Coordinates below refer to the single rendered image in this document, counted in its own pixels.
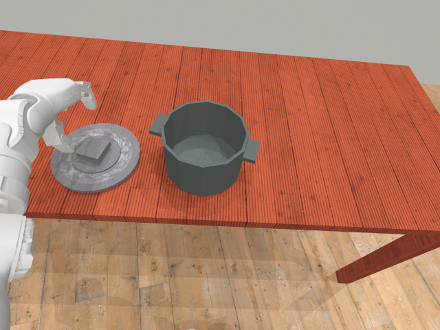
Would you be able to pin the left robot forearm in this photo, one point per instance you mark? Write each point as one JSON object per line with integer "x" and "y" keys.
{"x": 24, "y": 117}

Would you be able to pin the lid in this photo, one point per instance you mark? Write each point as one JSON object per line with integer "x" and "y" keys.
{"x": 86, "y": 176}

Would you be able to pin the pot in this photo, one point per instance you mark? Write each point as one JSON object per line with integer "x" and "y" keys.
{"x": 204, "y": 144}

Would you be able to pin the left robot upper arm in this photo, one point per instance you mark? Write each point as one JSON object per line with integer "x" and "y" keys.
{"x": 16, "y": 256}

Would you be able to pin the left robot hand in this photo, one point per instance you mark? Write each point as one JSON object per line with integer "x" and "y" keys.
{"x": 61, "y": 93}

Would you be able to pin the knob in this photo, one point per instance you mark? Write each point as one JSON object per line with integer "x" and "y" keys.
{"x": 93, "y": 148}

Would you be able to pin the table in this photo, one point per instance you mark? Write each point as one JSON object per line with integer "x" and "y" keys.
{"x": 346, "y": 146}

